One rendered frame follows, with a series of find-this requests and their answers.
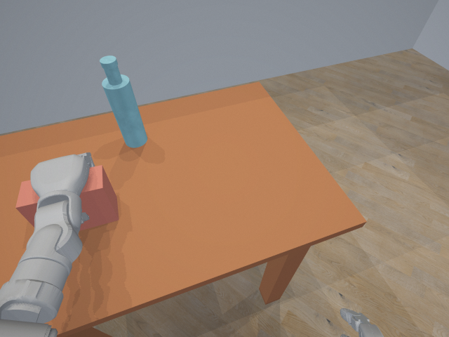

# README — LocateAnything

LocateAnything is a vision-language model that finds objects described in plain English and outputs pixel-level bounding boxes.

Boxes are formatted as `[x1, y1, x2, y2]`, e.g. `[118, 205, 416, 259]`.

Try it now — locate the table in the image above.
[0, 82, 367, 337]

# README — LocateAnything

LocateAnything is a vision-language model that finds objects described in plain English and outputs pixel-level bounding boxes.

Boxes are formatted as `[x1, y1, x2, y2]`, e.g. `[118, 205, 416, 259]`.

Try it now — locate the left robot hand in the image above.
[30, 152, 95, 224]

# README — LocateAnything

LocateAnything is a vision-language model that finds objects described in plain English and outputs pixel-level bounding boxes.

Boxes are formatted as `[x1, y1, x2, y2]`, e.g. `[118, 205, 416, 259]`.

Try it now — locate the robot left forearm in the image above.
[0, 190, 83, 324]

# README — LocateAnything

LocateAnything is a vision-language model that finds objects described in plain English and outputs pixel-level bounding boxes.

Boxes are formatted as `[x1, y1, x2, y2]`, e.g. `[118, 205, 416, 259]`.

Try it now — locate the robot left upper arm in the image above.
[0, 319, 58, 337]

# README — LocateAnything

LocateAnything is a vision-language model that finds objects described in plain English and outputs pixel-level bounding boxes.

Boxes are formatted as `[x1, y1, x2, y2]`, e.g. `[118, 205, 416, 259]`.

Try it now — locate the right robot hand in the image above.
[340, 308, 384, 337]

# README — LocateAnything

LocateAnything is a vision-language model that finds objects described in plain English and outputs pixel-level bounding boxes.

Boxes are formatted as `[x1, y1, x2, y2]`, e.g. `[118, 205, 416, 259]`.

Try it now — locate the sponge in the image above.
[15, 165, 119, 231]

